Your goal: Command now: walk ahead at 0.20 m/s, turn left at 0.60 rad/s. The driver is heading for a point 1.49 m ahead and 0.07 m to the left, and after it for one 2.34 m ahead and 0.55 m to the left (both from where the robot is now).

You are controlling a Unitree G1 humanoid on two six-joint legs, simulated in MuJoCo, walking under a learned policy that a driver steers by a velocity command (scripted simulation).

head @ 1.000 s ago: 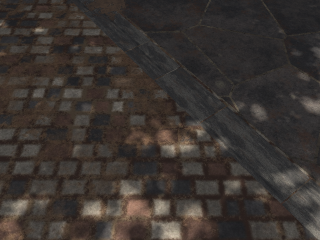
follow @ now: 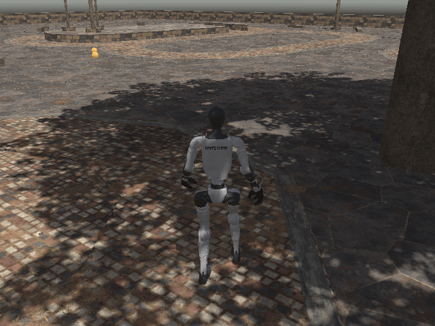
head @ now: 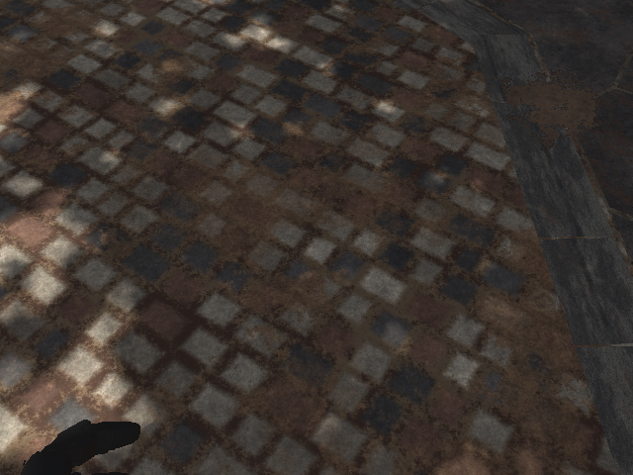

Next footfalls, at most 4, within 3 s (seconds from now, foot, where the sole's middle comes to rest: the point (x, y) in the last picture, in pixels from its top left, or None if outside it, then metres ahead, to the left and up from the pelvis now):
0.06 right None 0.21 -0.12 -0.77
0.46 left None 0.12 0.11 -0.77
1.86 left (214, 443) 0.52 0.19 -0.77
2.32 right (287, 324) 0.79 0.03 -0.77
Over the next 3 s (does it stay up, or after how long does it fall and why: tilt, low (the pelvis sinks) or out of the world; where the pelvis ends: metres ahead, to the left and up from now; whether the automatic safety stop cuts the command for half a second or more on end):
stays up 0.78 0.14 0.01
